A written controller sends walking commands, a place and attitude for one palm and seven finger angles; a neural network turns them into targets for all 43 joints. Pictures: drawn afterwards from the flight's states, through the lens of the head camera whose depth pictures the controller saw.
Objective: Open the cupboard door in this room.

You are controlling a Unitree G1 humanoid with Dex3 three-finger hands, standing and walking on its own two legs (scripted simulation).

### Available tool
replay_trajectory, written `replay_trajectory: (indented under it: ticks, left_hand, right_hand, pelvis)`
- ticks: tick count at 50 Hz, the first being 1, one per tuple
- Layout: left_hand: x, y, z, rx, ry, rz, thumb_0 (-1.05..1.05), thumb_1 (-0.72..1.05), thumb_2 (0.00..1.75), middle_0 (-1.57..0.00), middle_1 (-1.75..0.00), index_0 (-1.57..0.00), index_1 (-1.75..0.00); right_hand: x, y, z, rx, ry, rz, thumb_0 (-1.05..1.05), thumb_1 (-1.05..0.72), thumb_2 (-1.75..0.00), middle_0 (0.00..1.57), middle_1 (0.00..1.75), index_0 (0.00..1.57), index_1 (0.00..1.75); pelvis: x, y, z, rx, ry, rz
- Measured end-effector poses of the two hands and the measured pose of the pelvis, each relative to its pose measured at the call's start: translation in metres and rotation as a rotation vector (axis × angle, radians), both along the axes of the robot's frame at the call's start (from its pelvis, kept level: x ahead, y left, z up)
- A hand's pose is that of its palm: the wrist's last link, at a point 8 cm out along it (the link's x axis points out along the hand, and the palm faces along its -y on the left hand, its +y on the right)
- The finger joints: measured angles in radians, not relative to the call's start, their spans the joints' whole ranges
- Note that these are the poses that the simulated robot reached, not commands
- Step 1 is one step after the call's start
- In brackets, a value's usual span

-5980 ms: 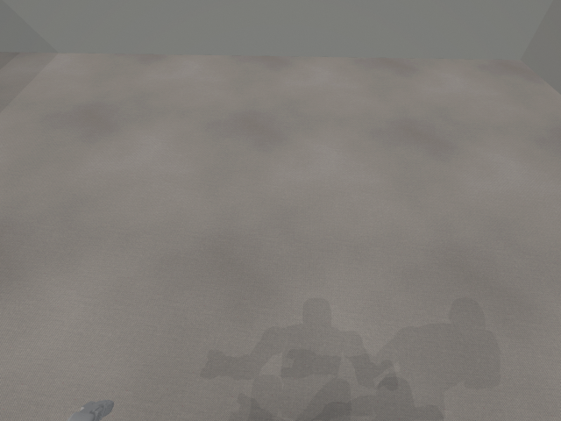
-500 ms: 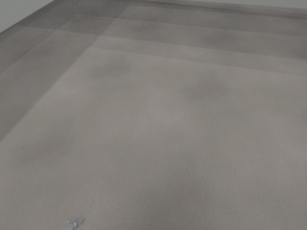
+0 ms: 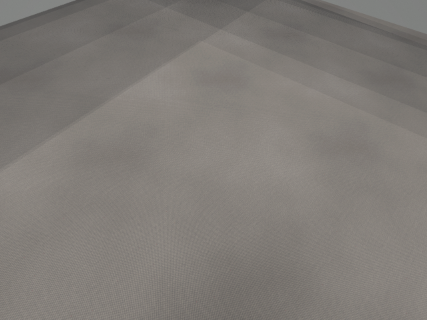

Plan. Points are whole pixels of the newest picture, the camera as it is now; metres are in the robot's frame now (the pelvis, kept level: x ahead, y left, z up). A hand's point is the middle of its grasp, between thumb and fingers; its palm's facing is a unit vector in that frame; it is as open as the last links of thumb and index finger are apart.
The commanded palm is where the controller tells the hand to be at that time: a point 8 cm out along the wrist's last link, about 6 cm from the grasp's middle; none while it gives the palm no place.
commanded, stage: turn or walk to find it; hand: left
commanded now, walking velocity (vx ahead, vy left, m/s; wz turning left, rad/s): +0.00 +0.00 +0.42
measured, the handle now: out of the picture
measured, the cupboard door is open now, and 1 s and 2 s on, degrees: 0 0 0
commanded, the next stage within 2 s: none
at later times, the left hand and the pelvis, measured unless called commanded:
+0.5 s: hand out of the picture +0.08 +0.21 -0.13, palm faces +0.18 -0.95 -0.25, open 7.3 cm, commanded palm none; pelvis -0.02 +0.00 +0.01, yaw +11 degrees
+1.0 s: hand out of the picture -0.11 +0.18 -0.16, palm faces +0.47 -0.85 -0.23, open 7.3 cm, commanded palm none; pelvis -0.05 -0.01 +0.01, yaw +26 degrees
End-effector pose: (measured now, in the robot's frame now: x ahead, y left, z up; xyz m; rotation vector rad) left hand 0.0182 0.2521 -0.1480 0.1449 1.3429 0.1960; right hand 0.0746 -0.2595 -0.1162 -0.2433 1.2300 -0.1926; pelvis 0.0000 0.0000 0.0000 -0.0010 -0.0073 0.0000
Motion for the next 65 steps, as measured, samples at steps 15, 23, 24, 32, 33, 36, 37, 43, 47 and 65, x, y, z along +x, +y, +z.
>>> replay_trajectory:
  ticks: [15, 23, 24, 32, 33, 36, 37, 43, 47, 65]
  left_hand:
    - [0.016, 0.036, 0.03, 0.029, -0.112, 0.066, 0.0, 0.91, 0.89, -0.19, -0.3, -0.2, -0.3]
    - [0.038, 0.012, 0.043, 0.054, -0.199, 0.065, 0.0, 0.91, 0.89, -0.19, -0.3, -0.2, -0.3]
    - [0.039, 0.007, 0.045, 0.058, -0.211, 0.066, 0.0, 0.91, 0.89, -0.19, -0.3, -0.2, -0.3]
    - [0.005, -0.029, 0.056, 0.097, -0.233, 0.132, 0.0, 0.91, 0.89, -0.2, -0.3, -0.2, -0.3]
    - [-0.002, -0.032, 0.057, 0.098, -0.222, 0.147, 0.0, 0.91, 0.89, -0.2, -0.3, -0.2, -0.3]
    - [-0.025, -0.039, 0.056, 0.094, -0.191, 0.191, 0.0, 0.91, 0.89, -0.2, -0.3, -0.2, -0.3]
    - [-0.033, -0.041, 0.055, 0.092, -0.183, 0.207, 0.0, 0.91, 0.89, -0.2, -0.3, -0.2, -0.3]
    - [-0.083, -0.046, 0.044, 0.068, -0.121, 0.309, 0.0, 0.91, 0.89, -0.2, -0.3, -0.2, -0.3]
    - [-0.124, -0.041, 0.032, 0.045, -0.067, 0.378, 0.0, 0.91, 0.89, -0.2, -0.3, -0.2, -0.3]
    - [-0.186, 0.007, 0.03, 0.057, -0.065, 0.528, 0.01, 0.91, 0.89, -0.19, -0.3, -0.2, -0.3]
  right_hand:
    - [0.013, 0.051, 0.015, 0.04, -0.041, 0.096, 0.0, -0.91, -0.9, 0.2, 0.3, 0.2, 0.3]
    - [-0.027, 0.029, -0.005, 0.07, 0.066, 0.084, 0.0, -0.91, -0.9, 0.2, 0.3, 0.2, 0.3]
    - [-0.031, 0.024, -0.008, 0.075, 0.08, 0.084, 0.0, -0.91, -0.9, 0.2, 0.3, 0.2, 0.3]
    - [-0.037, -0.013, -0.024, 0.097, 0.146, 0.125, 0.01, -0.91, -0.9, 0.2, 0.3, 0.2, 0.3]
    - [-0.035, -0.016, -0.023, 0.096, 0.147, 0.136, 0.01, -0.91, -0.9, 0.2, 0.3, 0.2, 0.3]
    - [-0.027, -0.022, -0.02, 0.089, 0.145, 0.172, 0.01, -0.91, -0.9, 0.2, 0.3, 0.2, 0.3]
    - [-0.024, -0.023, -0.019, 0.085, 0.146, 0.185, 0.01, -0.91, -0.9, 0.2, 0.3, 0.2, 0.3]
    - [-0.001, -0.013, -0.014, 0.052, 0.148, 0.28, 0.01, -0.91, -0.9, 0.2, 0.3, 0.2, 0.3]
    - [0.025, 0.012, -0.009, 0.033, 0.104, 0.362, 0.01, -0.91, -0.9, 0.2, 0.3, 0.2, 0.3]
    - [0.048, 0.107, 0.011, 0.064, -0.051, 0.565, 0.0, -0.91, -0.9, 0.2, 0.3, 0.2, 0.3]
  pelvis:
    - [-0.006, 0.023, 0.02, -0.023, -0.002, 0.098]
    - [-0.015, 0.004, 0.017, -0.005, 0.004, 0.167]
    - [-0.016, 0.0, 0.016, -0.001, 0.006, 0.175]
    - [-0.023, -0.031, 0.014, 0.029, -0.004, 0.259]
    - [-0.024, -0.032, 0.015, 0.032, -0.006, 0.269]
    - [-0.026, -0.036, 0.018, 0.034, -0.01, 0.304]
    - [-0.027, -0.037, 0.018, 0.034, -0.011, 0.316]
    - [-0.034, -0.033, 0.017, 0.034, -0.008, 0.38]
    - [-0.043, -0.023, 0.014, 0.026, -0.005, 0.418]
    - [-0.074, 0.009, 0.018, -0.01, -0.006, 0.546]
